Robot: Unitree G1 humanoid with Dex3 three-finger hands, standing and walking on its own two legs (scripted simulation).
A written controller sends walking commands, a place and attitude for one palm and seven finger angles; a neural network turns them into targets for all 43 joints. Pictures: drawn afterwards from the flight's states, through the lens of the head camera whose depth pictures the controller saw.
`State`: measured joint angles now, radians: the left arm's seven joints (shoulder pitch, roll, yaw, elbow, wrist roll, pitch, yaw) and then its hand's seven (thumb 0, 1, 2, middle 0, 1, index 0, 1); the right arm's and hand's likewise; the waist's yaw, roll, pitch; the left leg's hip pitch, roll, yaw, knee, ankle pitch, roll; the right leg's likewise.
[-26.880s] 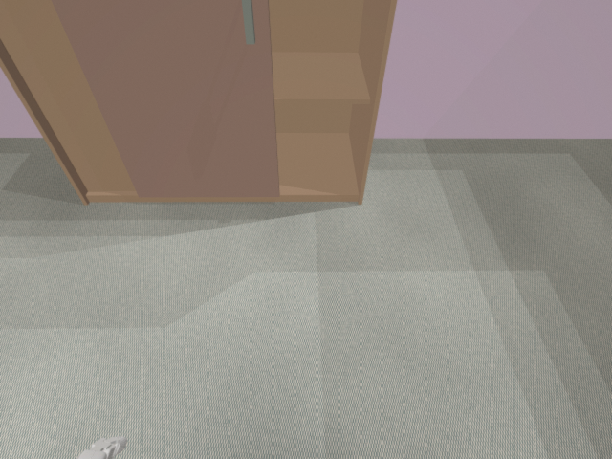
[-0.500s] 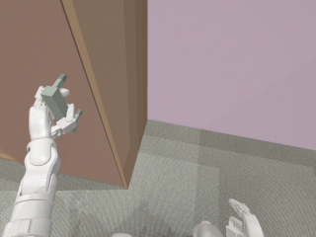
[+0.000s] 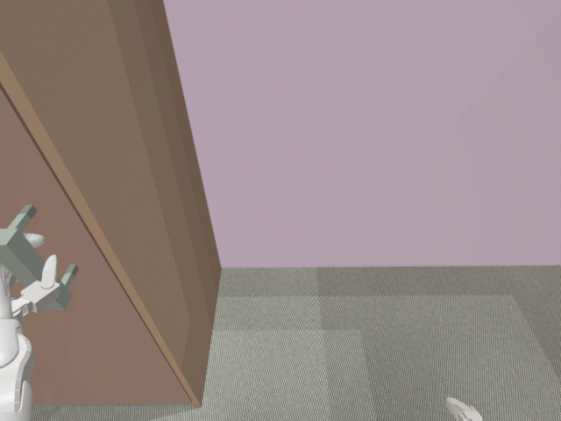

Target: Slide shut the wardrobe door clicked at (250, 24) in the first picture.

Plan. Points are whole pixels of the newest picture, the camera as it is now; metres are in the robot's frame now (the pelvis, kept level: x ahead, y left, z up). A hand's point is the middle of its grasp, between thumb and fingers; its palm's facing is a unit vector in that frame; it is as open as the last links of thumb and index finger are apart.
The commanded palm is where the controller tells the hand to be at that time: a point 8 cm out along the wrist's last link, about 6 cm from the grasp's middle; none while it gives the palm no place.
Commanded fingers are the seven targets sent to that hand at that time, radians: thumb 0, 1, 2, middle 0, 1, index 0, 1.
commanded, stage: stop walking and hold the door there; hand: left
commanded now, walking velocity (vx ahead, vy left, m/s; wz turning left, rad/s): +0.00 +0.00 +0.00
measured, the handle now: (43, 259) +0.31 +0.37 +0.08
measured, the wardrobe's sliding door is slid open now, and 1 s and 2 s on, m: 0.00 0.00 0.00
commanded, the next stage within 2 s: none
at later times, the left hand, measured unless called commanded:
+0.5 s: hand (43, 284) +0.26 +0.35 +0.08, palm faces +0.53 -0.77 -0.35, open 6.1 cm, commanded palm +0.21 +0.38 +0.08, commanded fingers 0.00 0.90 0.90 -0.45 -1.40 -0.45 -1.40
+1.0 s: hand (45, 286) +0.27 +0.35 +0.08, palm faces +0.34 -0.91 -0.23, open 5.8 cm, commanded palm +0.22 +0.40 +0.08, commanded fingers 0.00 0.90 0.90 -0.45 -1.40 -0.45 -1.40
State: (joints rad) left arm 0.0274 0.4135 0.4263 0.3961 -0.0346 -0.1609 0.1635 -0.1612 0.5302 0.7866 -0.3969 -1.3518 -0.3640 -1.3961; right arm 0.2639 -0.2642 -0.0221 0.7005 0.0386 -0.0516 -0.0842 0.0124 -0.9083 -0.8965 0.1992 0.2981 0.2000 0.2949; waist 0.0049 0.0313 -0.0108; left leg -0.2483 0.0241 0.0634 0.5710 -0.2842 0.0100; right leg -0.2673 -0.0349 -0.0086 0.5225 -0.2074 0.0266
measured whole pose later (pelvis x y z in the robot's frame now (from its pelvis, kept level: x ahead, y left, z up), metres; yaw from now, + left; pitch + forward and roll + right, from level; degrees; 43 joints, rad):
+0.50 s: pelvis -0.01 +0.01 +0.00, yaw +0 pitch +0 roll -1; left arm 0.00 0.40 0.40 0.47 -0.02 -0.24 0.13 -0.19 0.53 0.78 -0.41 -1.38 -0.42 -1.40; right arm 0.23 -0.27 -0.03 0.71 0.04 -0.06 -0.09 0.01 -0.91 -0.90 0.20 0.30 0.20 0.30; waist 0.02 0.05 -0.03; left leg -0.29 0.00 0.05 0.55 -0.27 0.03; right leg -0.29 -0.04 0.01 0.46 -0.17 0.05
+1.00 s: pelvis -0.03 +0.10 -0.02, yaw +4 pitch -1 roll +2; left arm -0.01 0.29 0.22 0.17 -0.04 -0.26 0.08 -0.17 0.61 0.77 -0.45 -1.40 -0.41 -1.40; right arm 0.18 -0.25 -0.01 0.69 0.01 -0.03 -0.06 0.01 -0.91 -0.90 0.20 0.30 0.20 0.30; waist -0.01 -0.04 0.06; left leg -0.31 0.05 -0.01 0.67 -0.36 0.00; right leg -0.37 -0.24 -0.01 0.68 -0.29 0.12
